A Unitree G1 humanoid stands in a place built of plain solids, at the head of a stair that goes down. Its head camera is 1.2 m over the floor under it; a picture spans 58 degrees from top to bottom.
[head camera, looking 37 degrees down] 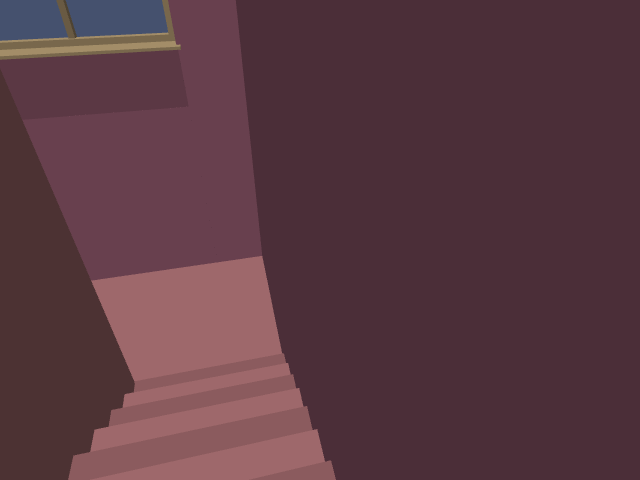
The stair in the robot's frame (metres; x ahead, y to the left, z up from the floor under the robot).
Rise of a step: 0.17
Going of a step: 0.22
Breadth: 1.10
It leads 13 degrees to the left of straight ahead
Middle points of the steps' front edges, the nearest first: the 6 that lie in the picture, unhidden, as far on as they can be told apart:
0.86 0.50 -0.52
1.08 0.55 -0.70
1.29 0.60 -0.87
1.51 0.65 -1.05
1.73 0.70 -1.22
1.94 0.75 -1.40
